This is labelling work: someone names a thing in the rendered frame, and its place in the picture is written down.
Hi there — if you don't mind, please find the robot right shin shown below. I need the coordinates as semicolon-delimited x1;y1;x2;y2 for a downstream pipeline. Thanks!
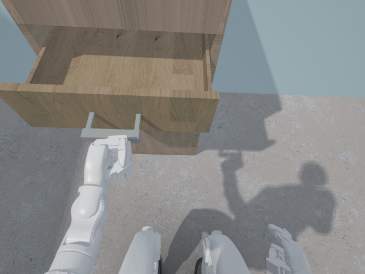
201;231;222;274

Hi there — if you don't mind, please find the cabinet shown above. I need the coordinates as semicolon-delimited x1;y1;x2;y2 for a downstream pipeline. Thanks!
1;0;232;156

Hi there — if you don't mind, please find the robot right hand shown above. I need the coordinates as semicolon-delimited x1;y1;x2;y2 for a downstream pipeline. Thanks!
266;224;312;274

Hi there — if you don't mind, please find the drawer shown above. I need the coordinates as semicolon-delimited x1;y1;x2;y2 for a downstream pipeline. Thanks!
0;26;220;132

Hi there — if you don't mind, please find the robot left hand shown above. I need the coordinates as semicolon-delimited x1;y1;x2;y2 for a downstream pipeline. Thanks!
84;135;133;188

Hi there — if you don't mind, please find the robot right thigh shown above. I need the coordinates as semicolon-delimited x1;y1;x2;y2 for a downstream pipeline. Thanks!
203;234;250;274

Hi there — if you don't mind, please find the left robot forearm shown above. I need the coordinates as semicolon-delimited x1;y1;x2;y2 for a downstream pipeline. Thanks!
44;184;109;274

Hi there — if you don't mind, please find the handle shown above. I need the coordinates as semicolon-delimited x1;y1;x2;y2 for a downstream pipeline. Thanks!
80;112;141;144

